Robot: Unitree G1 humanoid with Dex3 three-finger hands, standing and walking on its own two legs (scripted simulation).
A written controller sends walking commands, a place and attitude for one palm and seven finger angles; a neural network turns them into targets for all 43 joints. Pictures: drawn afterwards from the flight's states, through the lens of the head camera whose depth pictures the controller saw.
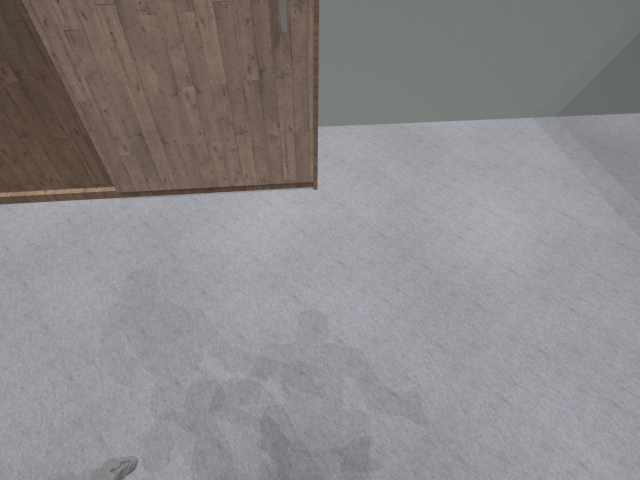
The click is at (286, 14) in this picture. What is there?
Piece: wardrobe's sliding door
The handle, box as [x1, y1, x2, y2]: [280, 0, 286, 31]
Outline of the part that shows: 280,0 281,29 282,31 286,31 285,0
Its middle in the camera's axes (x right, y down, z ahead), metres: -0.13 -0.82 +1.20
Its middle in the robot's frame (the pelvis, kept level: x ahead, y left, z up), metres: +1.45 +0.21 +0.14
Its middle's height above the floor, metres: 0.90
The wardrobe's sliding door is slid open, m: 0.00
